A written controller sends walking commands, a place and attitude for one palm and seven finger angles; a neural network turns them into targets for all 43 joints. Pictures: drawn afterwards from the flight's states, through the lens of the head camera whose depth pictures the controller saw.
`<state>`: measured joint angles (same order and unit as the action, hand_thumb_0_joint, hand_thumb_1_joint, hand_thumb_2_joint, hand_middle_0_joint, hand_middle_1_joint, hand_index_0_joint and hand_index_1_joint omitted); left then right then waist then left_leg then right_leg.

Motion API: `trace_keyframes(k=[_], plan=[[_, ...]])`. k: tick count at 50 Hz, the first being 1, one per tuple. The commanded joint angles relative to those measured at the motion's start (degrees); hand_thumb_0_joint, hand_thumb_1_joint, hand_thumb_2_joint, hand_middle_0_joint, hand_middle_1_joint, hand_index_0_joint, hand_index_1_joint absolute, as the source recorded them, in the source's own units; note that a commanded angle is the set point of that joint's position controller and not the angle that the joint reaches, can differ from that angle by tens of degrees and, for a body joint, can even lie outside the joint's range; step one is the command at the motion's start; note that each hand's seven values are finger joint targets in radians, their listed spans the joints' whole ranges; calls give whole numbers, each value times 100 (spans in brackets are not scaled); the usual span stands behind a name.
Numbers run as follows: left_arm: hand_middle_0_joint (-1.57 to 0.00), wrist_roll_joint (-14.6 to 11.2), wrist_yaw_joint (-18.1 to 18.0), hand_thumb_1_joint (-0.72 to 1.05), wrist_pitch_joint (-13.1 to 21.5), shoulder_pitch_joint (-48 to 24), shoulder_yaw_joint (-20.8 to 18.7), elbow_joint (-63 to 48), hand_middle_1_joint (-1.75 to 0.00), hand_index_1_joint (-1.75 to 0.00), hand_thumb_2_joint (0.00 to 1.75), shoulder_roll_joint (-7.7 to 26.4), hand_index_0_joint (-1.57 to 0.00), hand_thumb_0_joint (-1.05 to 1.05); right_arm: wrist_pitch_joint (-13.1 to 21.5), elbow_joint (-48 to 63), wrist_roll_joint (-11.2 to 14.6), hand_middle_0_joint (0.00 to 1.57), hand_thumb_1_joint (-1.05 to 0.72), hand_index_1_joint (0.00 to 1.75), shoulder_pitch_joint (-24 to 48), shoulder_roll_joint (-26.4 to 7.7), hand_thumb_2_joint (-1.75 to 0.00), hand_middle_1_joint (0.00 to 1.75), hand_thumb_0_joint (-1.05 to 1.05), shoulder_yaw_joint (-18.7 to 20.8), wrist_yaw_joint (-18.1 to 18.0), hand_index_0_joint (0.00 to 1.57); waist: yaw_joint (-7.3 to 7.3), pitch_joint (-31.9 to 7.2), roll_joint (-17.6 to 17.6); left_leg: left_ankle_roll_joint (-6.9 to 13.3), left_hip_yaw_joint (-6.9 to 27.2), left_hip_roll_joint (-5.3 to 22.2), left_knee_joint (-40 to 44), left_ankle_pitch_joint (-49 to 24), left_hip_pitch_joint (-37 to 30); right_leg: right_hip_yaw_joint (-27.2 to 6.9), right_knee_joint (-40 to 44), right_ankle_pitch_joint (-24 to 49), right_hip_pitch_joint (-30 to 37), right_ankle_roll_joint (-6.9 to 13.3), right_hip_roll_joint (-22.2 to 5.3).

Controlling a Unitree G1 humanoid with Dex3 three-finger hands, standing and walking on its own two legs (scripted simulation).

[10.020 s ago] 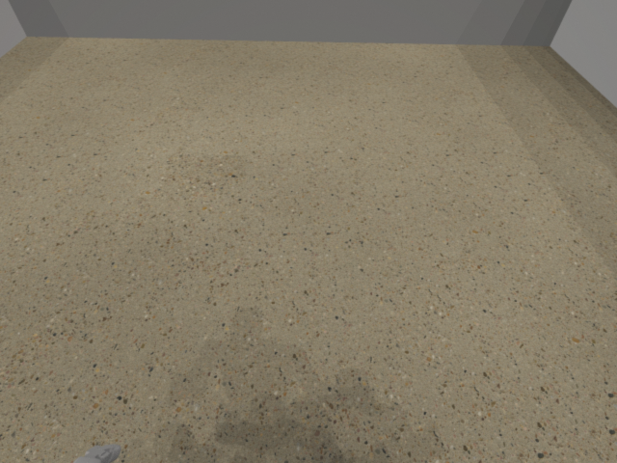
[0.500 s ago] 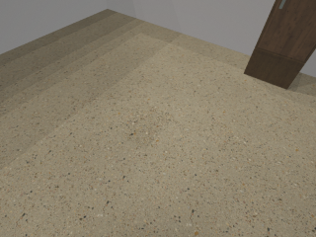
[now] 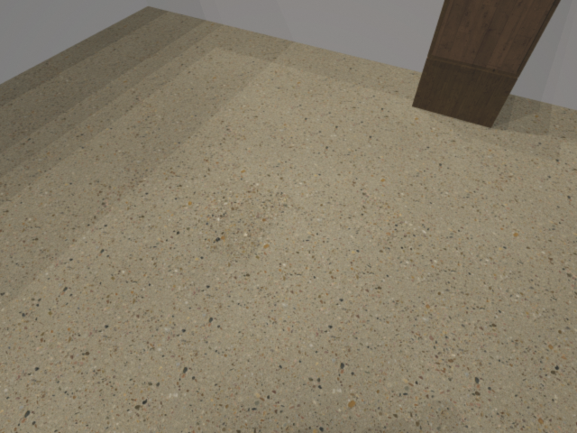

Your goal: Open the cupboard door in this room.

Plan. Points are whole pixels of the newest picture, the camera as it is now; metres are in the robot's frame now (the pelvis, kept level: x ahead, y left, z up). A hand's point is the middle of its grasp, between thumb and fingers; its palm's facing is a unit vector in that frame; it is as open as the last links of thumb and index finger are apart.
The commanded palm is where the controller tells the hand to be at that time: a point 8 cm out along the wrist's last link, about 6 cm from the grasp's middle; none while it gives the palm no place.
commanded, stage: stand and wait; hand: left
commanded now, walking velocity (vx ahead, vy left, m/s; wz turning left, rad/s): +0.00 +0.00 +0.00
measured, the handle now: out of the picture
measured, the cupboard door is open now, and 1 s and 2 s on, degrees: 0 0 0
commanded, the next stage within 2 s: turn or walk to find it in 0.10 s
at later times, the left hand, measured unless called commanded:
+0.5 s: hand out of the picture +0.06 +0.23 -0.16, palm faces +0.09 -0.96 -0.27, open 7.4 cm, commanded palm none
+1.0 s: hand out of the picture -0.01 +0.22 -0.16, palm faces +0.12 -0.96 -0.26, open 7.4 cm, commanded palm none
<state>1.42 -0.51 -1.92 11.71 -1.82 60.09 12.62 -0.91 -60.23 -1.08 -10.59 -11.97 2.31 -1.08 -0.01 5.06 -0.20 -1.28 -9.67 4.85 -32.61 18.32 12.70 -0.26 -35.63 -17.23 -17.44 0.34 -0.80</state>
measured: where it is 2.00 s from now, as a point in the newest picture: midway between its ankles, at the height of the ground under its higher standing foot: outside the picture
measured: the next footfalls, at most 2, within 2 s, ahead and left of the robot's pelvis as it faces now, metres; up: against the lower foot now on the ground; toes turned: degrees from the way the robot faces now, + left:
none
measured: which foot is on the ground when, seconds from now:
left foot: down 0.00-1.00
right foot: down 0.00-1.00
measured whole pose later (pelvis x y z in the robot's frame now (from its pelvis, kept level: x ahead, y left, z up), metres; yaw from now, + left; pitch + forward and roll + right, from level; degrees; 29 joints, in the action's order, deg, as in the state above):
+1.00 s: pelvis +0.00 +0.00 +0.01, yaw +6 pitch -2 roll +0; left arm 0.7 -0.3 0.3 11.6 -0.6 65.6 15.4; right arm 0.1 -63.7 -0.7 -9.4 -15.7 0.4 0.0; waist -1.2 3.7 0.6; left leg -0.8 0.7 0.9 -23.6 12.9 8.8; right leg 6.2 -23.2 -11.9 -9.2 -0.3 -2.5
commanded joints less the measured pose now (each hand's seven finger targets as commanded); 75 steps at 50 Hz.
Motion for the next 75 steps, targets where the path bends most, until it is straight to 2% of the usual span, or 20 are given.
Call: trace_keyframes(k=[1,2,3,5,7,8,10,13,15,20,25,29,34,38,45,52,55,62,66,75], plan=[[-20,13,-56,90,325,385,-200,-200,-30,-30,90,1338,-20,0,105,319,67,20,-90,30,43,-764,-90,30,0,143,-30,20,-103,-527,1418,76,464,-117,-203,511,433,-1749,1847,1076,398,596,-1414],[-20,0,-49,90,341,256,-216,-220,-30,-30,90,1446,-20,0,94,277,60,20,-90,30,116,-902,-90,30,0,164,-18,20,-143,-403,1324,112,650,-109,-390,828,323,-1836,2098,961,240,804,-1510],[-20,-8,-46,90,368,32,-227,-225,-30,-30,90,1468,-20,0,132,212,55,20,-90,30,57,-1011,-90,30,0,179,-18,20,-36,-439,1119,156,757,-80,-325,673,246,-1675,1978,1327,372,882,-1405],[-20,-49,-50,90,419,-303,-225,-218,-30,-30,90,1472,-20,0,209,5,68,20,-90,30,-200,-1110,-90,30,0,172,-34,20,148,-693,767,194,914,17,364,-318,-270,-1142,1571,1966,527,716,-1139],[-20,-77,-44,90,455,-470,-174,-167,-30,-30,90,1417,-20,0,285,-105,59,20,-90,30,-115,-1303,-90,30,0,137,-16,20,110,-927,300,243,1184,234,988,-1189,-643,-581,1411,1595,701,345,-754],[-20,-72,-42,90,430,-455,-170,-135,-30,-30,90,1399,-20,0,281,-104,55,20,-90,30,100,-1344,-90,30,0,129,8,20,9,-789,181,231,1187,277,1051,-1091,-521,-453,1491,1193,699,213,-684],[-20,-77,-53,90,365,-413,-143,-41,-30,-30,90,1291,-20,0,254,-96,39,20,-90,30,206,-1205,-90,30,0,74,30,20,-37,-487,-113,218,1244,284,1109,-1238,-243,-331,1420,1198,766,136,-698],[-20,-90,-85,90,248,-248,-65,10,-30,-30,90,978,-20,0,163,-81,19,20,-90,30,77,-889,-90,30,0,-24,42,20,-60,-522,-288,178,1310,303,1079,-1471,-11,-113,1202,1414,930,22,-744],[-20,-85,-97,90,192,-213,-57,-32,-30,-30,90,927,-20,0,106,-11,13,20,-90,30,23,-859,-90,30,0,-33,55,20,-81,-539,-274,177,1406,318,1037,-1474,186,36,1087,1319,969,-43,-757],[-20,-76,-81,90,231,-311,-10,-71,-30,-30,90,1077,-20,0,124,54,19,20,-90,30,95,-1069,-90,30,0,-36,49,20,-64,-599,-221,182,1445,295,1064,-1514,-43,15,1204,1300,860,-33,-757],[-20,-71,-101,90,165,-186,-51,-165,-30,-30,90,983,-20,0,54,201,17,20,-90,30,51,-974,-90,30,0,-11,71,20,-67,-480,-133,197,1545,247,933,-1473,366,158,1032,1135,855,-81,-811],[-20,-63,-109,90,188,-92,-32,-158,-30,-30,90,867,-20,0,81,213,26,20,-90,30,-28,-895,-90,30,0,-17,56,20,-37,-652,12,206,1554,209,893,-1424,172,126,1073,1004,787,-68,-777],[-20,-58,-105,90,254,72,-1,-25,-30,-30,90,833,-20,0,135,127,53,20,-90,30,-8,-869,-90,30,0,-8,35,20,-47,-619,58,221,1526,176,944,-1367,22,91,1241,981,765,-53,-763],[-20,-60,-89,90,316,25,-24,63,-30,-30,90,979,-20,0,187,46,60,20,-90,30,44,-996,-90,30,0,14,16,20,-27,-566,59,221,1496,161,1057,-1358,-105,46,1384,961,790,-3,-781],[-20,-56,-49,90,352,-132,-77,175,-30,-30,90,1286,-20,0,229,-30,62,20,-90,30,257,-1310,-90,30,0,16,10,20,-63,-269,-45,248,1546,161,1408,-835,-32,-42,1777,375,848,28,-763],[-20,-66,5,90,370,-443,-124,154,-30,-30,90,1648,-20,0,273,12,41,20,-90,30,484,-1697,-90,30,0,13,24,20,-81,-404,-178,247,1579,212,1593,-897,-177,-96,1949,504,1069,58,-794],[-20,-66,27,90,365,-578,-117,136,-30,-30,90,1770,-20,0,268,17,42,20,-90,30,542,-1813,-90,30,0,-12,40,20,-80,-381,-35,238,1569,227,1666,-828,-179,-133,2042,404,1099,50,-815],[-20,-85,52,90,376,-789,-74,96,-30,-30,90,1922,-20,0,294,43,39,20,-90,30,664,-2005,-90,30,0,-68,50,20,-81,-613,-63,224,1527,289,1690,-1397,-438,-97,2016,1114,1320,66,-838],[-20,-86,53,90,374,-876,-56,64,-30,-30,90,1966,-20,0,289,43,42,20,-90,30,687,-2035,-90,30,0,-89,51,20,-74,-574,43,211,1502,296,1727,-1526,-480,-79,2020,1269,1355,63,-827],[-20,-94,21,90,385,-853,-46,1,-30,-30,90,1957,-20,0,312,35,56,20,-90,30,653,-2039,-90,30,0,-93,22,20,-64,-816,58,201,1433,318,1636,-2253,-777,-21,1890,2028,1558,76,-842]])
